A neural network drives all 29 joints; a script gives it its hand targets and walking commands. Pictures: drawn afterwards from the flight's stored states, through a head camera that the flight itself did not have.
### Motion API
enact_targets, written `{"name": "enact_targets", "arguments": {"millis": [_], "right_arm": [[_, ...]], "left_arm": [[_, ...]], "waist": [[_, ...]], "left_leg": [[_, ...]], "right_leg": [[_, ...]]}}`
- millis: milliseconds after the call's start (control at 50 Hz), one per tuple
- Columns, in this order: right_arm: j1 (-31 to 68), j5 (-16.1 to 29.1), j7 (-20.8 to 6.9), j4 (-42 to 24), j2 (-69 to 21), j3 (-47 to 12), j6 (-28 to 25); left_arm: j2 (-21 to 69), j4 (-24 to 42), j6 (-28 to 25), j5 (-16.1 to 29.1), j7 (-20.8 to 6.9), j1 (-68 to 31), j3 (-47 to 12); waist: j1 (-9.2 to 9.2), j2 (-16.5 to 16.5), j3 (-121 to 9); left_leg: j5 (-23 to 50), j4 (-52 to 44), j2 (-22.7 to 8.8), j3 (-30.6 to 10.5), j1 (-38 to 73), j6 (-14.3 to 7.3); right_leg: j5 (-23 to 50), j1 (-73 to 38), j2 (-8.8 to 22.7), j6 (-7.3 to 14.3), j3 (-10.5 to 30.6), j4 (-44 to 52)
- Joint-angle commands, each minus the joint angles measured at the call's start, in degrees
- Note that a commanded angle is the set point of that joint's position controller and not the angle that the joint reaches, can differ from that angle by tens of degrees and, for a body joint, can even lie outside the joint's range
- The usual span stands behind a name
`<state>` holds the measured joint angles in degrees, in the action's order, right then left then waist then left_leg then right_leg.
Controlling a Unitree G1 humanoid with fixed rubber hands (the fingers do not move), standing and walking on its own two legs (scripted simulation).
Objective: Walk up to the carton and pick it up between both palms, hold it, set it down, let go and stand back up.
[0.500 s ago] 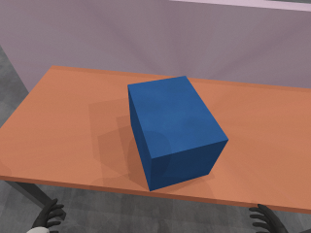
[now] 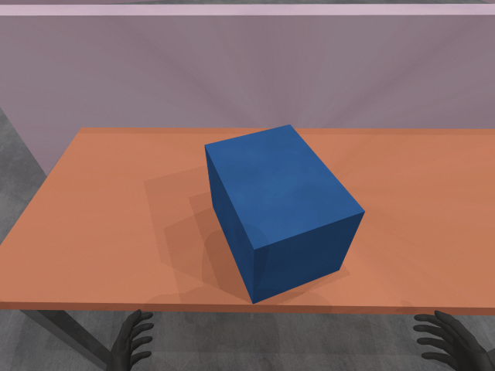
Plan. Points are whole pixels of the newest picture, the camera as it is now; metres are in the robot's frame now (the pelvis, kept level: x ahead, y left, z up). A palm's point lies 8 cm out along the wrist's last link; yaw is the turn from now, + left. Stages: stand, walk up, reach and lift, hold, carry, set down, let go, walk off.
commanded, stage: reach and lift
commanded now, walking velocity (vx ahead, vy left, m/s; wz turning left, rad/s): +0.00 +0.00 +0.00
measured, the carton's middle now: (272, 208) +0.43 -0.03 +0.00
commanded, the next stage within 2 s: none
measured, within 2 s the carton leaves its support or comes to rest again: neither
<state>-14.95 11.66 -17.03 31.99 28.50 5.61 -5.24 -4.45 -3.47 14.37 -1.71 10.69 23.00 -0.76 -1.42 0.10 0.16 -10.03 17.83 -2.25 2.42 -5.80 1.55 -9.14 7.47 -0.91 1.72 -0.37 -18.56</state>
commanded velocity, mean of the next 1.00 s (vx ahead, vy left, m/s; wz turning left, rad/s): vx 0.00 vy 0.00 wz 0.00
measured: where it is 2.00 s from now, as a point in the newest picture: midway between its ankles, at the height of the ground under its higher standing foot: outside the picture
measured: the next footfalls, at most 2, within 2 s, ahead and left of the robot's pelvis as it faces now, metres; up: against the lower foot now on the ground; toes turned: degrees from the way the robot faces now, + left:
none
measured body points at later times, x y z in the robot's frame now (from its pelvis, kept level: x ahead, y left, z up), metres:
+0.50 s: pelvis +0.00 -0.04 +0.00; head +0.00 -0.05 +0.45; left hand +0.17 +0.15 +0.02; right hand +0.22 -0.29 -0.01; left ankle +0.00 +0.13 -0.75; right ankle +0.01 -0.11 -0.75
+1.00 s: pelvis +0.00 -0.02 +0.00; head +0.01 -0.01 +0.45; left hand +0.21 +0.15 +0.04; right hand +0.24 -0.28 +0.02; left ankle +0.00 +0.13 -0.75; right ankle +0.01 -0.11 -0.75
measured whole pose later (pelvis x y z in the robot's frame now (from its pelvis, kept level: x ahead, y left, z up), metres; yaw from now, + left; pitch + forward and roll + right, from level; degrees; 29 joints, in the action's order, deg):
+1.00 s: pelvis +0.00 -0.02 +0.00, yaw -1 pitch +0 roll +0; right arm -9.7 23.9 -15.6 22.5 28.7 -1.9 -12.8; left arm 4.8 13.6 9.7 -3.5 18.0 21.1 -6.2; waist -3.2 2.0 0.8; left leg -10.2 18.3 -4.3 2.7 -7.8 3.3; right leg -9.6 10.2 -3.0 3.4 0.0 -19.8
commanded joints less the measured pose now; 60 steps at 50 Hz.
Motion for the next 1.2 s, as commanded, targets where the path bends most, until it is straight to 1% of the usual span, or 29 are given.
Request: {"name": "enact_targets", "arguments": {"millis": [0, 60, 80, 100, 160, 200, 240, 280, 320, 340, 380, 420, 500, 540, 580, 680, 700, 780, 820, 880, 900, 960, 1000, 1020, 1040, 1060, 1140, 1160, 1180], "right_arm": [[6.7, 3.4, -2.0, -7.3, 12.8, 3.5, -2.6], [5.3, 5.2, -2.6, -6.1, 11.6, 2.1, -3.2], [5.1, 5.4, -2.6, -5.0, 11.0, 1.6, -3.3], [5.2, 5.7, -2.5, -4.5, 11.4, 1.6, -3.5], [4.5, 5.7, -2.0, -4.5, 10.3, 1.1, -4.7], [4.8, 5.9, -1.1, -7.2, 9.6, 1.0, -5.0], [4.0, 6.0, -0.3, -9.8, 9.2, 1.2, -6.3], [4.3, 6.0, 0.7, -14.0, 8.9, 1.2, -7.3], [4.3, 5.8, 1.4, -16.4, 9.0, 0.9, -7.9], [4.2, 5.6, 1.9, -18.0, 8.3, 1.2, -7.9], [2.8, 6.3, 2.3, -20.2, 8.4, 0.9, -8.1], [1.9, 6.7, 2.5, -19.7, 8.4, 0.1, -7.9], [-0.2, 8.4, 3.3, -20.9, 8.1, -2.3, -8.8], [0.3, 9.4, 3.3, -19.5, 7.8, -3.1, -9.1], [1.0, 9.8, 3.2, -19.5, 8.5, -2.9, -9.9], [2.0, 11.5, 2.7, -20.4, 8.8, -3.0, -12.2], [3.0, 12.2, 2.7, -21.4, 9.1, -2.6, -12.5], [6.1, 12.3, 2.0, -17.9, 11.3, -1.2, -12.4], [8.6, 11.9, 1.8, -16.5, 10.4, -2.1, -11.1], [12.1, 12.9, 1.5, -16.7, 11.0, -2.6, -9.9], [13.2, 12.5, 1.4, -15.6, 12.0, -2.1, -9.4], [15.8, 13.4, 1.2, -17.5, 12.8, -3.2, -8.4], [16.1, 13.7, 1.3, -16.2, 13.9, -2.1, -7.6], [17.8, 13.1, 1.5, -16.2, 14.1, -2.3, -7.2], [17.3, 13.9, 1.3, -16.2, 15.1, -1.2, -6.8], [19.6, 13.5, 1.9, -17.5, 14.8, -1.2, -6.4], [19.2, 14.5, 2.5, -17.0, 14.3, -2.6, -4.9], [18.5, 14.8, 2.8, -16.8, 13.8, -3.5, -4.2], [21.9, 14.5, 3.1, -18.4, 14.0, -3.3, -3.9]], "left_arm": [[1.5, 11.6, -4.1, -2.0, 2.4, -3.3, -1.5], [2.3, 13.8, -5.2, -2.9, 3.1, -2.8, -1.6], [3.0, 13.3, -5.2, -3.4, 3.2, -2.1, -1.5], [3.0, 13.5, -5.5, -3.7, 3.4, -2.5, -2.2], [3.6, 13.1, -6.0, -3.8, 3.3, -1.7, -1.7], [3.0, 14.8, -6.4, -3.3, 3.2, -2.1, -1.2], [3.5, 17.4, -7.4, -1.4, 3.3, -1.8, -2.7], [3.5, 18.1, -8.0, -0.2, 3.3, -2.1, -2.5], [4.0, 19.1, -8.6, 0.8, 3.2, -1.7, -3.2], [3.6, 19.7, -8.8, 0.8, 3.2, -2.3, -3.2], [4.9, 20.5, -8.7, 1.8, 3.4, -0.1, -4.7], [5.5, 20.5, -8.9, 2.0, 3.1, 0.6, -4.4], [6.4, 21.6, -9.3, 0.5, 3.1, 3.6, -3.6], [6.4, 21.0, -9.7, -0.3, 3.6, 2.3, -2.5], [6.6, 24.1, -10.5, -0.8, 4.6, 1.0, -2.8], [8.6, 29.9, -12.2, -1.3, 6.0, 0.3, -5.5], [8.7, 30.7, -12.0, -1.3, 6.3, -0.4, -6.3], [10.2, 27.7, -10.4, -2.1, 6.5, -0.7, -7.5], [10.1, 25.4, -9.0, -2.3, 6.7, -2.2, -7.0], [10.3, 25.9, -7.1, -2.3, 7.4, -5.2, -5.6], [10.4, 26.8, -6.7, -2.6, 7.7, -5.8, -5.7], [10.7, 30.4, -5.3, -2.6, 8.5, -8.6, -5.2], [11.1, 32.1, -4.0, -2.0, 8.6, -9.3, -6.1], [11.1, 31.6, -3.4, -2.2, 8.4, -10.3, -5.9], [11.5, 34.3, -2.6, -1.8, 8.5, -10.3, -6.7], [11.0, 32.6, -1.5, -1.6, 8.2, -12.4, -6.1], [11.2, 33.5, 1.5, -1.6, 7.5, -12.3, -5.4], [11.1, 32.7, 2.7, -1.4, 7.0, -11.5, -5.1], [11.0, 32.5, 3.2, -1.2, 6.6, -13.4, -4.3]], "waist": [[-2.18, 2.0, -1.9], [-2.57, 2.5, -4.0], [-2.99, 1.0, -3.0], [-2.23, 1.2, -3.0], [-2.23, 3.7, -1.5], [-2.58, 3.7, -1.9], [-1.69, 6.1, -2.2], [-2.10, 7.7, -3.1], [-1.13, 9.3, -3.0], [-1.56, 9.1, -3.0], [-0.81, 10.0, -1.9], [-0.42, 10.5, -2.0], [-1.18, 10.4, -2.1], [-1.33, 8.9, -1.6], [-1.53, 7.8, -2.4], [-2.23, 5.2, -4.4], [-2.02, 3.9, -5.7], [-1.01, 3.7, -4.6], [-1.27, 4.9, -2.4], [-2.80, 6.2, -3.1], [-2.92, 5.4, -3.2], [-3.68, 5.9, -6.3], [-2.57, 4.7, -6.7], [-2.87, 4.8, -6.8], [-1.87, 3.5, -8.1], [-1.85, 5.2, -8.4], [-1.57, 3.8, -9.8], [-0.89, 4.9, -8.6], [-1.69, 5.5, -10.1]], "left_leg": [[-3.6, -3.8, 0.0, -1.4, -2.9, -0.3], [-1.9, -2.7, 0.6, -0.6, -0.9, -0.3], [-1.2, -2.4, 0.9, -0.7, -1.0, -0.3], [-2.1, -2.2, 0.8, -0.6, -0.5, -0.2], [-3.4, -1.3, 1.9, -0.1, -3.5, -1.1], [-3.1, -1.2, 2.4, 0.5, -4.6, -1.5], [-1.4, -0.8, 2.9, 0.2, -4.9, -2.1], [-0.8, -0.2, 3.1, 0.1, -6.4, -2.4], [-1.3, 0.1, 3.1, -0.4, -5.6, -2.5], [-0.9, 0.0, 3.0, -0.6, -5.9, -2.7], [1.7, -0.1, 2.6, -0.9, -4.2, -2.4], [2.8, 0.1, 2.3, -1.5, -3.4, -2.1], [8.1, 0.3, 1.7, -1.9, -2.3, -1.5], [7.1, 0.1, 1.7, -1.9, -3.4, -1.6], [7.0, -0.5, 1.5, -1.7, -2.6, -1.4], [8.8, 0.2, 1.1, -1.4, -2.3, -0.8], [8.6, 0.3, 1.2, -1.3, -2.4, -0.7], [7.5, 0.2, 0.6, -1.8, -0.4, -0.2], [4.0, -1.0, 0.4, -1.5, -0.1, -0.6], [2.8, -1.2, 0.3, -1.1, -0.5, -0.7], [2.1, -1.6, 0.1, -1.0, -0.3, -0.8], [6.0, -0.6, 0.2, -0.6, 1.3, -0.6], [9.3, 0.0, 0.2, -1.2, 3.9, -0.2], [9.1, 0.2, 0.0, -1.4, 4.4, 0.0], [9.7, 0.3, -0.1, -1.6, 6.6, 0.2], [9.5, 0.4, 0.1, -1.4, 6.6, 0.2], [14.7, 0.9, 0.2, -1.4, 6.9, 0.2], [15.2, 0.6, 0.5, -1.5, 7.6, -0.1], [15.2, 0.4, 0.4, -1.0, 6.8, -0.1]], "right_leg": [[0.2, 4.2, -2.2, 3.1, -1.2, 2.2], [0.0, 5.0, -1.4, 2.9, 0.0, 2.6], [-0.1, 5.0, -1.0, 3.0, 0.6, 2.9], [-0.8, 5.3, -1.2, 3.0, 0.5, 2.6], [-3.7, 4.3, 0.7, 2.6, 3.2, 3.4], [-3.8, 2.6, 1.9, 1.3, 4.4, 3.4], [-1.5, 1.6, 2.0, 0.4, 4.2, 2.9], [0.0, -0.1, 2.8, -0.5, 4.9, 2.4], [-0.6, 0.3, 3.3, -0.9, 4.9, 2.9], [-0.5, 0.0, 3.1, -0.9, 5.1, 2.8], [1.7, 1.5, 2.5, -1.0, 3.9, 2.9], [3.5, 0.8, 2.4, -0.8, 4.3, 3.2], [11.3, -2.0, 2.3, -0.5, 5.2, 3.0], [9.5, -2.2, 2.4, -0.5, 5.5, 2.7], [7.3, -1.2, 1.9, -0.3, 5.4, 3.1], [8.6, -0.7, 0.9, 0.7, 5.2, 2.3], [8.2, -1.2, 1.0, 0.8, 5.0, 2.4], [4.8, 2.6, 0.2, 2.2, 4.3, 3.1], [0.1, 3.7, -0.4, 2.7, 3.9, 3.9], [-1.4, 3.6, -0.4, 3.7, 4.2, 4.1], [-2.2, 4.0, -0.8, 3.8, 3.8, 3.9], [2.5, 3.3, -1.4, 4.3, 3.3, 3.1], [4.7, 4.4, -1.5, 4.7, 2.5, 3.2], [4.9, 5.1, -1.6, 5.0, 2.6, 3.4], [5.4, 5.7, -1.9, 5.3, 2.1, 3.2], [5.7, 5.9, -2.0, 5.5, 2.3, 3.4], [10.5, 2.8, -1.7, 5.5, 2.8, 3.4], [11.0, 2.4, -1.9, 5.6, 2.7, 3.6], [10.7, 1.1, -1.5, 5.3, 3.5, 4.0]]}}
